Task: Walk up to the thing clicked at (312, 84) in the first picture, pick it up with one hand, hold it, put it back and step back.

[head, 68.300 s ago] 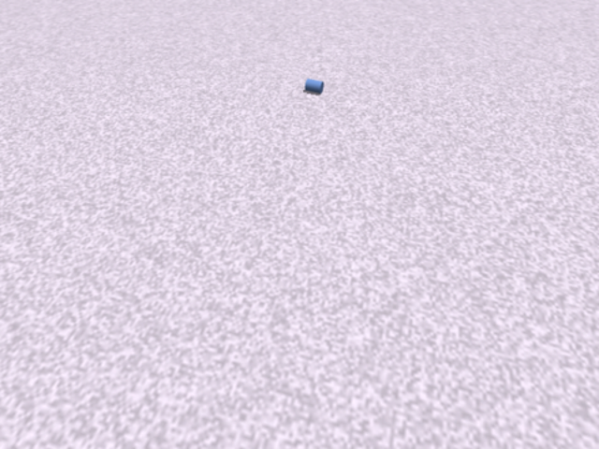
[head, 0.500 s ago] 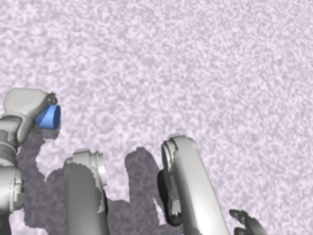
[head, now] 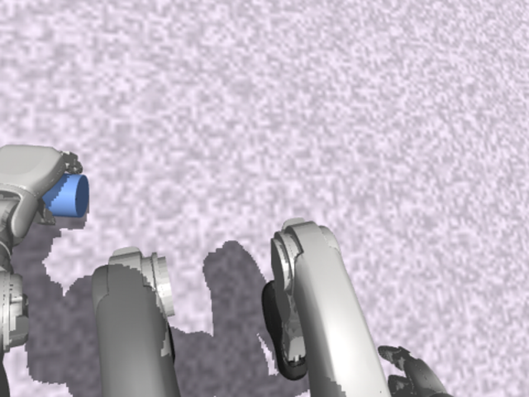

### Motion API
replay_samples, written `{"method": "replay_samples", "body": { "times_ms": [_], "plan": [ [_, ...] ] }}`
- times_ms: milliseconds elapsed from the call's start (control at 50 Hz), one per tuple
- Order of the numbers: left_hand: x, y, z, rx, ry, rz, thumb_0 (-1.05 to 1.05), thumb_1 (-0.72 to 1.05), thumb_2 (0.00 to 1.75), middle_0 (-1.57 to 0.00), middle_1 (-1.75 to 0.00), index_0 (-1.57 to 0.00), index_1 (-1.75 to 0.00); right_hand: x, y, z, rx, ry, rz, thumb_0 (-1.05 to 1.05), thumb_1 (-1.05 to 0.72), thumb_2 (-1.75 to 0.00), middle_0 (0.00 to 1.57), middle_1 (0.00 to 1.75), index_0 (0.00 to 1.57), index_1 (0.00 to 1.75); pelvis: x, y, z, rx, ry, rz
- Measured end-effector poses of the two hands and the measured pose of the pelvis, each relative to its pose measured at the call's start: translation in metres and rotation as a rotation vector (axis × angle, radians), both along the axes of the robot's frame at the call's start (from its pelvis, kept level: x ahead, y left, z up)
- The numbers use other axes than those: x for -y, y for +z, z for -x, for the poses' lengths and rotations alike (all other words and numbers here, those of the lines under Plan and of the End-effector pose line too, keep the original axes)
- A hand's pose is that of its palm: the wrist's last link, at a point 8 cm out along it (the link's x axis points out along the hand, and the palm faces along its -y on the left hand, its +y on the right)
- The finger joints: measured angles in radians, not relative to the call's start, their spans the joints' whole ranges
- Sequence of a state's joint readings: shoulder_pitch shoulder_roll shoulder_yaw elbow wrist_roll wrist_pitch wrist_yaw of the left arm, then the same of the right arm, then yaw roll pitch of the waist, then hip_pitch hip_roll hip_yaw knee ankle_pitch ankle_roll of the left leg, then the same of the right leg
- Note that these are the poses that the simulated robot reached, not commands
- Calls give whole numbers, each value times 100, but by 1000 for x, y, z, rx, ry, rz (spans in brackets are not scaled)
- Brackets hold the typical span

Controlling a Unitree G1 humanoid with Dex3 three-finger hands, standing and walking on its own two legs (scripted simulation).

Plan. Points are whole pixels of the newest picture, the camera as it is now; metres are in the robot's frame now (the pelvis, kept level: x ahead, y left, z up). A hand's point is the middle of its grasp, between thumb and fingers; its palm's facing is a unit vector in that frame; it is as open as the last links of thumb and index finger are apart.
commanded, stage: lower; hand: left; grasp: from above
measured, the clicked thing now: (48, 193) +0.44 +0.28 -0.22
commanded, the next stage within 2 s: rest in 0.10 s
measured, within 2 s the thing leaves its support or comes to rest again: rests again in 0.90 s
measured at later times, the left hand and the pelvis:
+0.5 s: hand (58, 192) +0.44 +0.27 -0.23, palm faces -0.49 +0.00 -0.87, open 9.4 cm; pelvis +0.00 +0.00 -0.03, yaw -2 degrees
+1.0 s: hand (66, 196) +0.44 +0.27 -0.27, palm faces -0.47 -0.01 -0.88, open 9.3 cm; pelvis +0.00 +0.01 -0.05, yaw -4 degrees
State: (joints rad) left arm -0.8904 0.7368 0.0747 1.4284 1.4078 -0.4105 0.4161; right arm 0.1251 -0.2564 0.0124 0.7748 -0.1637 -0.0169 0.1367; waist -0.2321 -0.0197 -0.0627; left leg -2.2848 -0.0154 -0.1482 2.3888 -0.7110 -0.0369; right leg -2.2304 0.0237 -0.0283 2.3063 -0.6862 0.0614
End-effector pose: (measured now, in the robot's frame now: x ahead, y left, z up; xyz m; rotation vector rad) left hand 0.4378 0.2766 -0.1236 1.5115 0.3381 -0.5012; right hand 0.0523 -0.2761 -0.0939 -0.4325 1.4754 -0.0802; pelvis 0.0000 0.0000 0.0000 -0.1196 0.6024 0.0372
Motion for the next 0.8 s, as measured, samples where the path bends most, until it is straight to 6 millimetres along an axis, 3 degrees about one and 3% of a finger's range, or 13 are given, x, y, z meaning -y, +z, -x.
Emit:
{"method": "replay_samples", "body": {
  "times_ms": [180,480,800],
  "plan": [
    [2,-25,1,29,-18,21,-1,10,25,-87,-16,-90,-18,5,-9,3,-18,6,27,0,-92,-90,20,30,20,30,0,-16,-1,20,-10,5],
    [5,-50,-10,25,12,12,-2,10,26,-88,-9,-91,-13,3,-23,3,-21,43,22,0,-91,-90,20,30,20,30,0,-33,-2,42,-22,17],
    [7,-76,-8,30,-7,28,-1,14,20,-89,-5,-92,-8,3,-22,10,-47,100,43,0,-90,-90,20,30,20,30,-2,-45,-2,82,-39,37]
  ]
}}
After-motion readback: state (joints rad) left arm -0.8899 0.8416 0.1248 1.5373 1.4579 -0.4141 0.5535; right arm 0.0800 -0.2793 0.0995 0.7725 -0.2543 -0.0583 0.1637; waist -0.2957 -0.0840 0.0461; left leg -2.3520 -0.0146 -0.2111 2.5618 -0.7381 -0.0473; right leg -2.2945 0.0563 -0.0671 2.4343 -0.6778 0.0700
